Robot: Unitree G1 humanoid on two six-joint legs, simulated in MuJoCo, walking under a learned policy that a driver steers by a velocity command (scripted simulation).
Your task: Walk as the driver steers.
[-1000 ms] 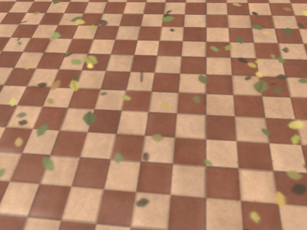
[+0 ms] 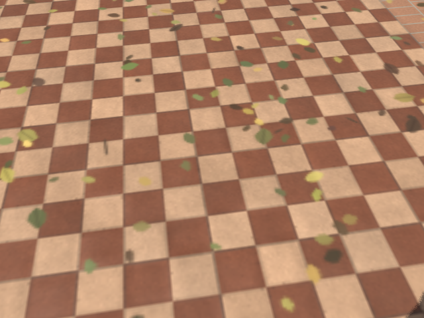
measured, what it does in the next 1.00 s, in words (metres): walks ahead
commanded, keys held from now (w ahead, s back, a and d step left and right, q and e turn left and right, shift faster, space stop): no key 0.52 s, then w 0.48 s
